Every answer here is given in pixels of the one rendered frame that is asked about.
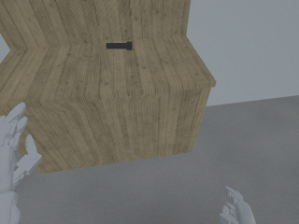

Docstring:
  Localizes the left robot forearm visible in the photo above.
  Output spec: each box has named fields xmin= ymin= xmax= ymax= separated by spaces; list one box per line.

xmin=0 ymin=191 xmax=21 ymax=224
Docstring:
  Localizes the right robot hand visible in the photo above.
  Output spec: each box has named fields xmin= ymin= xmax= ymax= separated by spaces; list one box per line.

xmin=220 ymin=186 xmax=256 ymax=224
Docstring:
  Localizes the left robot hand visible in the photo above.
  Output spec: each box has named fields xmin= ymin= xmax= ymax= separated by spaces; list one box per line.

xmin=0 ymin=102 xmax=42 ymax=192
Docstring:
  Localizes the tap lever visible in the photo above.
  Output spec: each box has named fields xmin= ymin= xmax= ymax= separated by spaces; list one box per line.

xmin=106 ymin=41 xmax=133 ymax=50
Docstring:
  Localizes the counter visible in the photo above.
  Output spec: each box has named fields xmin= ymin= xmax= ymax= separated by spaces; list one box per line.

xmin=0 ymin=0 xmax=217 ymax=174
